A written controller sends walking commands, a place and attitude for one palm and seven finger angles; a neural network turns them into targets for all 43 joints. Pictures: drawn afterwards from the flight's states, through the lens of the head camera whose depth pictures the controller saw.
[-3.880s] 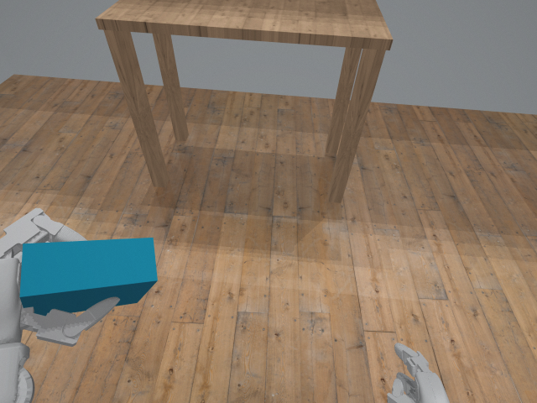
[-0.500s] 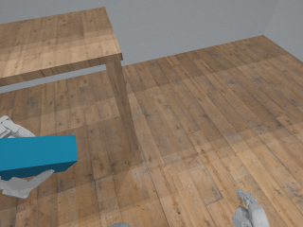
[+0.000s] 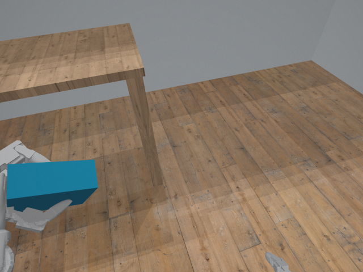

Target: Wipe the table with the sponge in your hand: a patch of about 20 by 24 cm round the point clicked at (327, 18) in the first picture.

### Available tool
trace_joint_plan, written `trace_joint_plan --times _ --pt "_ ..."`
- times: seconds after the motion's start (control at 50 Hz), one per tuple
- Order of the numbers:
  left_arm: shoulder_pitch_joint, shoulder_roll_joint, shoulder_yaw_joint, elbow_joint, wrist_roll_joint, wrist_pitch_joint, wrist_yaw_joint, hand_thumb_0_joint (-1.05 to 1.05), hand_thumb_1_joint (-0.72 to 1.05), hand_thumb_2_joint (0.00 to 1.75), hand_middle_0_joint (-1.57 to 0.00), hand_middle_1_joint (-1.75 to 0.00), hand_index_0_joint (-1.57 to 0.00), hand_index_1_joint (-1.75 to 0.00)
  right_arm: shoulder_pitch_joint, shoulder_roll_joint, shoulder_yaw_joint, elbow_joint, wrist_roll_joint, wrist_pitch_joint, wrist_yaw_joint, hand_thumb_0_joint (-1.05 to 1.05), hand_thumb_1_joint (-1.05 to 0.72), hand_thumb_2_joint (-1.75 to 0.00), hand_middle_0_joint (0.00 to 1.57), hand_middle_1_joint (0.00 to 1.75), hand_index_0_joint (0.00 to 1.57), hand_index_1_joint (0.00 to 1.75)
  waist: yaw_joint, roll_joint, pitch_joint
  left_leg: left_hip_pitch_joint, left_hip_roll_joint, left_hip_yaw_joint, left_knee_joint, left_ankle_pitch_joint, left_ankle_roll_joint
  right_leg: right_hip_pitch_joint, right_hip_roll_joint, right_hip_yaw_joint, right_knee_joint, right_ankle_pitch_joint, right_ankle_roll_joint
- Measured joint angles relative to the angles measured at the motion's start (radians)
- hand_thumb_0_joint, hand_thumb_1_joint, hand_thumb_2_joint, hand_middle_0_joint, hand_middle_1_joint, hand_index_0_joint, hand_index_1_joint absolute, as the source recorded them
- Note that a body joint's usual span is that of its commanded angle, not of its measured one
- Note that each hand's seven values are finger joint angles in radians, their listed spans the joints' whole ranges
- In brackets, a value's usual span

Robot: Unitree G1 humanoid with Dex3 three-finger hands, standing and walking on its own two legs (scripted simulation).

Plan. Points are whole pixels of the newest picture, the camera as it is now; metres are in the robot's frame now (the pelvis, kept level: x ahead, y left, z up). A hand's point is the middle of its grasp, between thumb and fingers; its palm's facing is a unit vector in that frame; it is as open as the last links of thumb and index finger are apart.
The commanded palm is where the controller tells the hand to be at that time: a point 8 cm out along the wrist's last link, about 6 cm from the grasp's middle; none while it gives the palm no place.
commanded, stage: take the last steps up to it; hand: left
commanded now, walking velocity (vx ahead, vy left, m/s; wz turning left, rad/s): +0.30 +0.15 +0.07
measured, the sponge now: (64, 186) +0.22 +0.22 +0.15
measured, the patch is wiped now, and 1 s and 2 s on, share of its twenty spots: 0.00 0.00 0.00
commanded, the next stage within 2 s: come to a stop and stand still in 1.74 s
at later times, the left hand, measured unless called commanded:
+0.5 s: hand (46, 143) +0.30 +0.29 +0.17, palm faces +0.43 -0.80 -0.42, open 9.4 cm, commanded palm +0.23 +0.32 +0.19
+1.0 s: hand (73, 110) +0.41 +0.29 +0.17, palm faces +0.35 -0.81 -0.47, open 9.4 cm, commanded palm +0.34 +0.34 +0.19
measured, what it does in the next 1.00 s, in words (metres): walks ahead: left foot, then right foot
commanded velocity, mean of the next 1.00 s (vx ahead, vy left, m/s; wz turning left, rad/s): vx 0.30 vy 0.15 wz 0.00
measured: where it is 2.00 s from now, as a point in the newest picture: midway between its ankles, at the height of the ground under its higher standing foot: (164, 253)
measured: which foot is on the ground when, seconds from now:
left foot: down 0.00-0.00, up 0.02-0.36, down 0.38-0.74, up 0.76-1.00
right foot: down 0.00-0.40, up 0.42-0.70, down 0.72-1.00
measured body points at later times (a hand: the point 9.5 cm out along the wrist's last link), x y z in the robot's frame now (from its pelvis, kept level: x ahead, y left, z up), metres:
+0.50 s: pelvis +0.08 +0.04 +0.01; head +0.11 +0.05 +0.45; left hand +0.27 +0.33 +0.19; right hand +0.24 -0.20 -0.08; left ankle +0.09 +0.15 -0.72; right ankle +0.02 -0.09 -0.66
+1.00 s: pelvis +0.20 +0.05 +0.02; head +0.25 +0.04 +0.46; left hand +0.39 +0.33 +0.19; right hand +0.36 -0.21 -0.09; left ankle +0.26 +0.23 -0.66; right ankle +0.17 -0.05 -0.72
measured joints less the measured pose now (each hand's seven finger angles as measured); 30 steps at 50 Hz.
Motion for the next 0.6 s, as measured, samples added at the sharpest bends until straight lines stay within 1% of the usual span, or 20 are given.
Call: trace_joint_plan --times 0.02,0.04,0.08,0.1,0.12,0.14,0.18,0.2,0.24,0.3,0.34,0.38,0.4,0.42,0.44,0.46,0.48,0.5,0.54,0.6 --pt "-0.041 -0.018 -0.02 0.013 0.004 0.0 -0.001 -0.01 -0.44 1.0 -0.82 -1.35 -0.82 -1.35 -0.014 -0.012 -0.005 0.02 0.001 0.001 0.001 0.01 -0.91 -0.9 0.21 0.3 0.2 0.3 -0.001 0.014 0.02 -0.045 -0.002 -0.027 0.108 -0.05 0.007 -0.008 0.005 -0.015 0.027 0.023 -0.013" --pt "-0.076 -0.037 -0.041 0.024 0.004 -0.001 -0.003 -0.01 -0.44 1.0 -0.82 -1.35 -0.82 -1.35 -0.03 -0.025 -0.009 0.042 -0.003 0.005 0.002 0.01 -0.91 -0.9 0.21 0.3 0.2 0.3 -0.006 0.02 0.04 -0.095 -0.017 -0.051 0.232 -0.072 0.005 -0.007 0.003 -0.029 0.047 0.019 -0.021" --pt "-0.098 -0.066 -0.068 0.026 0.001 -0.01 -0.012 -0.01 -0.44 1.0 -0.82 -1.35 -0.82 -1.35 -0.057 -0.048 -0.021 0.072 -0.005 0.019 0.011 0.01 -0.91 -0.9 0.21 0.3 0.2 0.3 -0.009 0.013 0.067 -0.174 -0.046 -0.06 0.42 -0.04 -0.004 0.009 -0.007 -0.031 0.038 0.011 -0.028" --pt "-0.083 -0.073 -0.071 0.014 -0.002 -0.019 -0.017 -0.01 -0.44 1.0 -0.82 -1.35 -0.82 -1.35 -0.069 -0.058 -0.027 0.073 -0.004 0.026 0.013 0.01 -0.91 -0.9 0.21 0.3 0.2 0.3 -0.014 0.005 0.075 -0.205 -0.051 -0.055 0.476 -0.01 -0.009 0.018 -0.009 -0.023 0.017 0.017 -0.028" --pt "-0.057 -0.072 -0.067 -0.002 -0.004 -0.03 -0.022 -0.01 -0.44 1.0 -0.82 -1.35 -0.82 -1.35 -0.079 -0.065 -0.032 0.068 -0.004 0.031 0.015 0.01 -0.91 -0.9 0.21 0.3 0.2 0.3 -0.024 -0.002 0.081 -0.231 -0.05 -0.049 0.505 0.018 -0.014 0.026 -0.009 -0.016 -0.009 0.03 -0.025" --pt "-0.027 -0.065 -0.06 -0.021 -0.005 -0.042 -0.027 -0.01 -0.44 1.0 -0.82 -1.35 -0.82 -1.35 -0.087 -0.07 -0.039 0.058 -0.002 0.036 0.015 0.01 -0.91 -0.9 0.21 0.3 0.2 0.3 -0.037 -0.01 0.085 -0.249 -0.046 -0.043 0.507 0.04 -0.017 0.036 -0.011 -0.011 -0.037 0.044 -0.023" --pt "0.028 -0.033 -0.038 -0.058 -0.006 -0.063 -0.031 -0.01 -0.44 1.0 -0.82 -1.35 -0.82 -1.35 -0.091 -0.076 -0.052 0.03 0.0 0.041 0.014 0.01 -0.91 -0.9 0.21 0.3 0.2 0.29 -0.06 -0.031 0.093 -0.26 -0.034 -0.028 0.435 0.072 -0.021 0.054 -0.017 -0.007 -0.087 0.065 -0.023" --pt "0.05 -0.013 -0.025 -0.074 -0.006 -0.071 -0.03 -0.01 -0.44 1.0 -0.82 -1.35 -0.82 -1.35 -0.089 -0.079 -0.059 0.016 0.0 0.04 0.013 0.01 -0.91 -0.9 0.21 0.3 0.2 0.29 -0.066 -0.043 0.095 -0.252 -0.027 -0.018 0.372 0.081 -0.02 0.062 -0.021 -0.005 -0.105 0.071 -0.022" --pt "0.08 0.021 0.004 -0.103 -0.009 -0.081 -0.023 -0.01 -0.44 1.0 -0.82 -1.35 -0.82 -1.35 -0.08 -0.087 -0.072 -0.009 0.001 0.036 0.011 0.01 -0.91 -0.9 0.21 0.3 0.2 0.29 -0.069 -0.06 0.098 -0.221 -0.017 0.001 0.233 0.089 -0.015 0.075 -0.029 -0.002 -0.127 0.073 -0.016" --pt "0.096 0.043 0.034 -0.137 -0.014 -0.082 -0.005 -0.01 -0.44 1.0 -0.82 -1.35 -0.82 -1.35 -0.063 -0.102 -0.09 -0.029 0.0 0.027 0.009 0.01 -0.91 -0.9 0.2 0.3 0.2 0.29 -0.057 -0.076 0.096 -0.157 -0.018 0.035 0.065 0.087 -0.006 0.087 -0.041 0.0 -0.124 0.053 0.0" --pt "0.091 0.037 0.042 -0.15 -0.016 -0.081 0.006 -0.01 -0.44 1.0 -0.82 -1.35 -0.82 -1.35 -0.051 -0.111 -0.097 -0.035 -0.001 0.022 0.006 0.01 -0.91 -0.9 0.2 0.3 0.2 0.29 -0.048 -0.079 0.086 -0.102 -0.029 0.06 -0.034 0.108 -0.002 0.092 -0.05 0.0 -0.1 0.024 0.015" --pt "0.081 0.026 0.046 -0.161 -0.019 -0.078 0.015 -0.01 -0.44 1.0 -0.82 -1.35 -0.82 -1.35 -0.044 -0.116 -0.101 -0.045 -0.002 0.018 0.0 0.01 -0.91 -0.9 0.2 0.3 0.2 0.29 -0.041 -0.078 0.075 -0.037 -0.043 0.08 -0.132 0.162 0.008 0.08 -0.059 0.004 -0.03 -0.029 0.033" --pt "0.064 0.023 0.05 -0.154 -0.021 -0.077 0.018 -0.01 -0.44 1.0 -0.82 -1.35 -0.82 -1.35 -0.055 -0.104 -0.103 -0.042 -0.001 0.018 -0.004 0.01 -0.91 -0.9 0.2 0.3 0.2 0.29 -0.036 -0.097 0.079 -0.033 -0.056 0.091 -0.115 0.166 0.013 0.056 -0.078 0.017 0.042 -0.056 0.028" --pt "0.042 0.016 0.049 -0.139 -0.02 -0.072 0.02 -0.01 -0.44 1.0 -0.82 -1.35 -0.82 -1.35 -0.068 -0.089 -0.103 -0.041 0.002 0.019 -0.006 0.01 -0.91 -0.9 0.2 0.3 0.2 0.29 -0.031 -0.107 0.085 -0.033 -0.062 0.099 -0.086 0.142 0.02 0.019 -0.081 0.037 0.148 -0.109 0.02" --pt "0.021 0.01 0.044 -0.118 -0.018 -0.068 0.021 -0.01 -0.44 1.0 -0.82 -1.35 -0.82 -1.35 -0.079 -0.073 -0.099 -0.04 0.003 0.016 -0.006 0.01 -0.91 -0.9 0.2 0.3 0.2 0.29 -0.029 -0.106 0.087 -0.031 -0.059 0.101 -0.065 0.116 0.026 -0.025 -0.068 0.051 0.27 -0.162 0.013" --pt "0.003 0.006 0.037 -0.096 -0.015 -0.062 0.02 -0.01 -0.44 1.0 -0.82 -1.35 -0.82 -1.35 -0.088 -0.056 -0.09 -0.038 0.001 0.011 -0.006 0.01 -0.91 -0.9 0.2 0.3 0.2 0.29 -0.032 -0.101 0.085 -0.029 -0.055 0.096 -0.057 0.097 0.03 -0.07 -0.053 0.051 0.379 -0.192 0.009" --pt "-0.012 0.004 0.029 -0.08 -0.013 -0.052 0.017 -0.01 -0.44 1.0 -0.82 -1.35 -0.82 -1.35 -0.095 -0.038 -0.079 -0.036 0.002 0.003 -0.002 0.01 -0.91 -0.9 0.2 0.3 0.2 0.29 -0.035 -0.095 0.083 -0.024 -0.052 0.09 -0.059 0.088 0.033 -0.109 -0.043 0.044 0.459 -0.2 0.007" --pt "-0.022 0.001 0.022 -0.075 -0.012 -0.042 0.015 -0.01 -0.44 1.0 -0.82 -1.35 -0.82 -1.35 -0.1 -0.021 -0.067 -0.034 0.005 -0.005 0.003 0.01 -0.91 -0.9 0.2 0.3 0.2 0.29 -0.037 -0.09 0.081 -0.016 -0.05 0.085 -0.069 0.087 0.034 -0.143 -0.037 0.033 0.507 -0.193 0.008" --pt "-0.021 -0.002 0.011 -0.097 -0.013 -0.028 0.009 -0.01 -0.44 1.0 -0.82 -1.35 -0.82 -1.35 -0.106 0.011 -0.041 -0.034 0.01 -0.022 0.013 0.01 -0.91 -0.9 0.2 0.3 0.2 0.29 -0.034 -0.085 0.08 0.002 -0.048 0.084 -0.096 0.093 0.032 -0.194 -0.036 0.011 0.516 -0.154 0.011" --pt "0.015 0.005 0.003 -0.162 -0.018 -0.035 0.0 -0.01 -0.44 1.0 -0.82 -1.35 -0.82 -1.35 -0.103 0.043 -0.009 -0.038 0.007 -0.044 0.023 0.01 -0.91 -0.9 0.21 0.3 0.2 0.29 -0.028 -0.075 0.082 0.029 -0.051 0.087 -0.13 0.091 0.028 -0.216 -0.039 -0.022 0.396 -0.089 0.015"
